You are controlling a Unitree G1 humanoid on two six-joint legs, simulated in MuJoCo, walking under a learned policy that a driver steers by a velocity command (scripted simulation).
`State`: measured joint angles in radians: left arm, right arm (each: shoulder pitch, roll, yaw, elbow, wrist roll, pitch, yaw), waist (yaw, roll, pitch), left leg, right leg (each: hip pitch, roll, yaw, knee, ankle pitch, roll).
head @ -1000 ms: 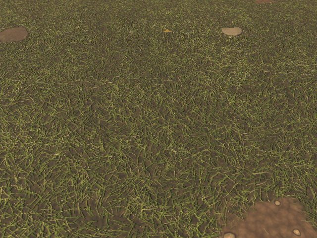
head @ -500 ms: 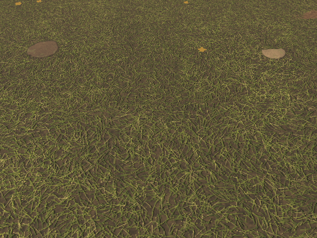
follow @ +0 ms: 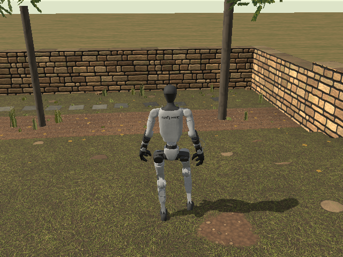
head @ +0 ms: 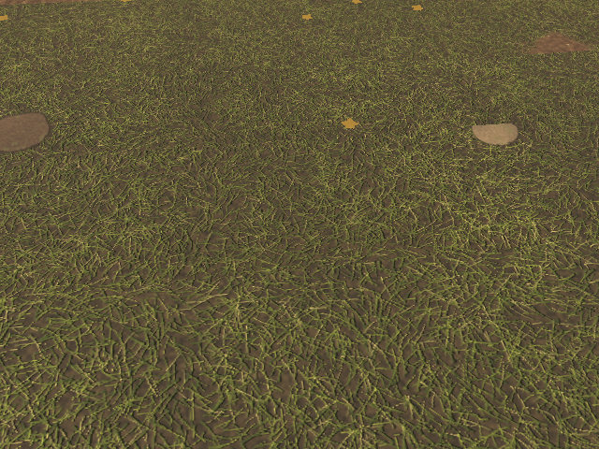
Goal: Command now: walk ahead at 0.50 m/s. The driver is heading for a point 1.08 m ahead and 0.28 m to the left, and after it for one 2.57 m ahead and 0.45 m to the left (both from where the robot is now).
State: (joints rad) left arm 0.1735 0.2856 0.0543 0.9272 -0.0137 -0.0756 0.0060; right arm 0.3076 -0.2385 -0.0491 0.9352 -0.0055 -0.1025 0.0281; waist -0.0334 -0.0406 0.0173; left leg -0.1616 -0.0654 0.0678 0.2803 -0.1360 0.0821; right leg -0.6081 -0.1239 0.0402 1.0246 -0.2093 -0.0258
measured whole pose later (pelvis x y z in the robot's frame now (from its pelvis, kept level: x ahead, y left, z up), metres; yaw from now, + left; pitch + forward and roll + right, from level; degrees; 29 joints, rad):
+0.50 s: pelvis +0.29 -0.07 +0.00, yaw +2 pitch +1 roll -1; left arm 0.31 0.19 0.03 0.98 0.07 -0.10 0.01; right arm 0.29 -0.22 -0.03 0.98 -0.08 -0.10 0.06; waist 0.02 0.04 0.02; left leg -0.54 0.05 -0.07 1.14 -0.27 0.12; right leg -0.20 0.05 -0.10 0.33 -0.14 -0.07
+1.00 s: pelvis +0.58 +0.02 -0.02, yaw +18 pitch +1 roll +1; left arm 0.37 0.22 0.02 0.98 0.09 -0.10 -0.05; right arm 0.20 -0.25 -0.07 0.92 -0.04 -0.12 0.02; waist -0.02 -0.01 -0.02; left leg -0.37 -0.10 0.00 0.52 -0.17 0.09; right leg -0.22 -0.07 -0.01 1.12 -0.45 0.00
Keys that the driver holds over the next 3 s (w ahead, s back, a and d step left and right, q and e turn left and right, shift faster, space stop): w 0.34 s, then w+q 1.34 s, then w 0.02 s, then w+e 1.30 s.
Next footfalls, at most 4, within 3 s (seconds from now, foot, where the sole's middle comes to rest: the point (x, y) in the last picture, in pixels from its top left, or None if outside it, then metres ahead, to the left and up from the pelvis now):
0.32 right None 0.36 -0.16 -0.78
0.88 left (243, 385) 0.65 0.12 -0.78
1.28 right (296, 302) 0.88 -0.01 -0.78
1.72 left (175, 305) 0.87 0.30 -0.78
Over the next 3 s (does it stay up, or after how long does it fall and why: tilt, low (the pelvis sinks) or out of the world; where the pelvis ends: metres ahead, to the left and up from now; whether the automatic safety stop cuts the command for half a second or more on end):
stays up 1.44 0.58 -0.19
